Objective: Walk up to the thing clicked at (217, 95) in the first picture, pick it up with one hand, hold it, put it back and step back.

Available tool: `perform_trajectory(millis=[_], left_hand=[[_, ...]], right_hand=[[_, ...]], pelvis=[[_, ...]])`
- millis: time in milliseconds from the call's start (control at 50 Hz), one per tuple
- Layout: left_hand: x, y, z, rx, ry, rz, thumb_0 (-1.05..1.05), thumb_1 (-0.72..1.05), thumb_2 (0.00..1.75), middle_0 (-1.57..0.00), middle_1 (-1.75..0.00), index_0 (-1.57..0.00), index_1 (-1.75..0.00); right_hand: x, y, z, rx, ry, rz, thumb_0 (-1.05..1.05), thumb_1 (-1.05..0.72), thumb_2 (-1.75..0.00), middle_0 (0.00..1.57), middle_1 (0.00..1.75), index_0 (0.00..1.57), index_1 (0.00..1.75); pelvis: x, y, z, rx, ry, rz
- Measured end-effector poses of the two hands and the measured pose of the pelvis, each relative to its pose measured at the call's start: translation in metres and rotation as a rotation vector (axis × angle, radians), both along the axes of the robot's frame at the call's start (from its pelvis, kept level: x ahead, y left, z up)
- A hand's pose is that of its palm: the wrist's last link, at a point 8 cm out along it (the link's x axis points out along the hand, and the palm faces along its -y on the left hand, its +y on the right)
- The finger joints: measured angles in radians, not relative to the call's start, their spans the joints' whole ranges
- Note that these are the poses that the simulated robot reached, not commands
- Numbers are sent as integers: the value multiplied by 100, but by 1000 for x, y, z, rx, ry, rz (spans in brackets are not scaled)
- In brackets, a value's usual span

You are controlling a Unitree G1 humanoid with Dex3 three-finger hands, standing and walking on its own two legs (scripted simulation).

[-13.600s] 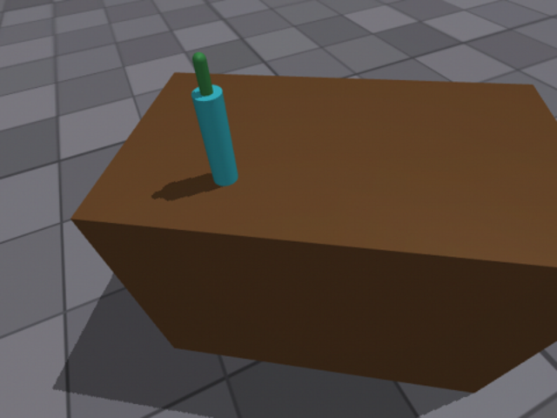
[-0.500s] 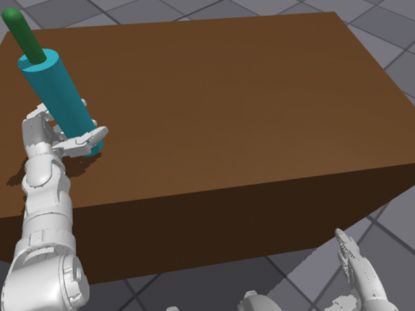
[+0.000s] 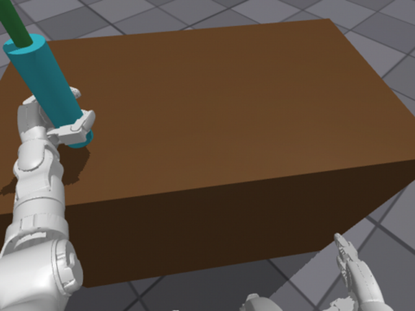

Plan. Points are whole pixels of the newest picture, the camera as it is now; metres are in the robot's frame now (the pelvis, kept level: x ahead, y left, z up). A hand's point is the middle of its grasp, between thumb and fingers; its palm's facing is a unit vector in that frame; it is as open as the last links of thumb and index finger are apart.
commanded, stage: settle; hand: left
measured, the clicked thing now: (47, 83) +0.47 +0.23 +0.21
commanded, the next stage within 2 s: lift in 0.58 s
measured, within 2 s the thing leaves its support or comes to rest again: neither
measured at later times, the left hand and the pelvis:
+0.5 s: hand (66, 104) +0.48 +0.23 +0.16, palm faces +0.20 -0.98 +0.00, open 7.5 cm; pelvis +0.00 +0.00 +0.01, yaw +0 degrees
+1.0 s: hand (60, 87) +0.47 +0.22 +0.20, palm faces +0.19 -0.98 +0.00, open 7.5 cm; pelvis +0.01 +0.00 +0.02, yaw +0 degrees
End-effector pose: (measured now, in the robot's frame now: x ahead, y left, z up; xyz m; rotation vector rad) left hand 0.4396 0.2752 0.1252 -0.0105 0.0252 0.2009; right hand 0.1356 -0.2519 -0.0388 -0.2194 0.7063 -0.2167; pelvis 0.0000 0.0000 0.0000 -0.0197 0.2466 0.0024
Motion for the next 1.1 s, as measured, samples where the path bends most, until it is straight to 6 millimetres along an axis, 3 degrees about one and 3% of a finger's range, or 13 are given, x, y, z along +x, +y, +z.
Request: perform_trajectory(millis=[100,300,500,780,980,1100], left_hand=[[-1,-3,2,5,3,-3,-1,-12,115,-86,-114,-86,-114],[2,-3,27,7,-21,0,-1,-12,115,-86,-115,-86,-115],[4,1,30,7,2,1,-1,-12,115,-86,-115,-86,-115],[12,0,51,10,-7,-6,-1,-12,115,-86,-115,-86,-115],[1,-8,68,15,-43,-8,-1,-12,115,-86,-115,-86,-115],[-14,-17,87,27,-70,-19,-1,-12,116,-87,-115,-87,-114]], right_hand=[[-5,0,-2,6,14,-6,-1,55,-5,5,5,5,5],[-1,-2,0,2,-6,-26,-1,54,-5,5,5,5,5],[-4,0,-1,7,7,-36,-1,55,-5,5,5,5,5],[4,0,-1,16,0,-46,-1,55,-5,5,5,5,5],[10,-10,10,0,-47,-52,-1,54,-5,5,5,5,5],[15,-7,11,28,-74,-35,-1,55,-5,5,5,5,5]], pelvis=[[-1,-1,2,-1,-8,1],[0,0,7,-1,-26,-1],[1,4,10,-2,-30,-2],[8,6,15,-6,-39,-5],[13,4,19,-3,-66,-2],[15,0,22,0,-97,4]])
